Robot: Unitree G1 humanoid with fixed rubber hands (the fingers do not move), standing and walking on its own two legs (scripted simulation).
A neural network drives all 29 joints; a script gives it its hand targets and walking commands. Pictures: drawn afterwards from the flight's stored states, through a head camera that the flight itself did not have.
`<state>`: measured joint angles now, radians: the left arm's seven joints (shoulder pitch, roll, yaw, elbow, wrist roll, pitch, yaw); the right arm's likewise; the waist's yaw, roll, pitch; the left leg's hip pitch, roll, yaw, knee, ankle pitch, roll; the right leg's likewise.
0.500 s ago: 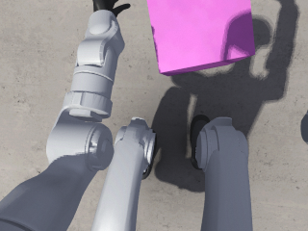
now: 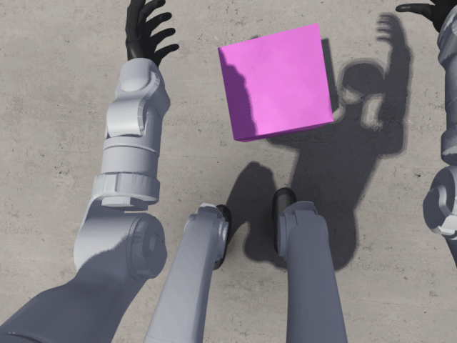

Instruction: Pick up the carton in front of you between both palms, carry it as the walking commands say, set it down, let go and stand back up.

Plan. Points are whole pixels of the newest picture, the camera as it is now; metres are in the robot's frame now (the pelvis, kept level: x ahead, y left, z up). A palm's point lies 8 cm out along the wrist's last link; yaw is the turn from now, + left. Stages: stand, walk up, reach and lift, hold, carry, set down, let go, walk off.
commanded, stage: set down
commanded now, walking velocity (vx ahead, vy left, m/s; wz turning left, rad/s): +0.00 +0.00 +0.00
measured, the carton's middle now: (273, 95) +0.52 -0.06 -0.44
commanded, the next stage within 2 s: let go in 0.18 s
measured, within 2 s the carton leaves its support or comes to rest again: neither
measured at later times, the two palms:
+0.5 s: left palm (87, 89) +0.46 +0.14 +0.01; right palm out of the picture +0.46 -0.28 +0.00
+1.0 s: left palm out of the picture +0.32 +0.23 +0.12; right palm out of the picture +0.31 -0.23 +0.11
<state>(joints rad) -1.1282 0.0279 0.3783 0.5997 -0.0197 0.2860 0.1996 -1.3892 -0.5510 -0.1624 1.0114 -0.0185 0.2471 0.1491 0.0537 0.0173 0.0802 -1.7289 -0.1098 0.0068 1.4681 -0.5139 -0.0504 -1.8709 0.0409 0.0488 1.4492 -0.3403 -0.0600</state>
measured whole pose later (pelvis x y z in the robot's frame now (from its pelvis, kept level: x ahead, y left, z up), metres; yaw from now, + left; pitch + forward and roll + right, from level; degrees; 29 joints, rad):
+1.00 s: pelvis +0.11 +0.02 +0.20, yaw -6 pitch +11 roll -1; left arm 0.12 0.17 0.04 0.46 -0.03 0.01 -0.06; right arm 0.03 -0.23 -0.11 0.54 0.00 0.01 0.03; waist 0.05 0.05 0.01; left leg -0.40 -0.05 -0.08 0.57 -0.35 0.02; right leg -0.50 0.05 0.04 0.53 -0.22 -0.02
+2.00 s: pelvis +0.14 +0.02 +0.20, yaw -5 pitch +1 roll -1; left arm 0.15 0.33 0.04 0.76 0.03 0.00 0.02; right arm 0.23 -0.35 -0.05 0.65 -0.03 0.02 -0.02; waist 0.00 0.01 0.01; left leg -0.14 -0.06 -0.10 0.54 -0.40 0.04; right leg -0.26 0.05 0.02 0.54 -0.30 -0.02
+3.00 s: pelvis +0.11 +0.02 +0.21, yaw -5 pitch -3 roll +0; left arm 0.11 0.37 0.02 1.02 0.02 -0.02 0.02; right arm 0.18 -0.38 -0.01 0.91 -0.02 -0.01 -0.02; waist 0.01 0.01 0.03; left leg -0.05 -0.06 -0.09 0.37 -0.27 0.03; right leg -0.16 0.04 0.03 0.38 -0.17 -0.02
